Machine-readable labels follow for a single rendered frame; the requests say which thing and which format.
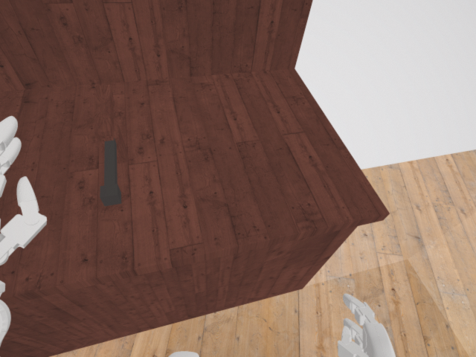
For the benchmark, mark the counter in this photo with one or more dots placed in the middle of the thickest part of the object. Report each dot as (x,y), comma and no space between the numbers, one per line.
(235,187)

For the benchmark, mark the tap lever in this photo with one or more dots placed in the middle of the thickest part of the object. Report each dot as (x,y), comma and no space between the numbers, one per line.
(110,193)

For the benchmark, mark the robot right hand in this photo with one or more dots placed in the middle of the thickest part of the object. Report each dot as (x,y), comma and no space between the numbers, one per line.
(371,341)

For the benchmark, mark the robot left hand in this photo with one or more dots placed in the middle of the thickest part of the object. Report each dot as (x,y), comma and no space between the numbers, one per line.
(21,229)

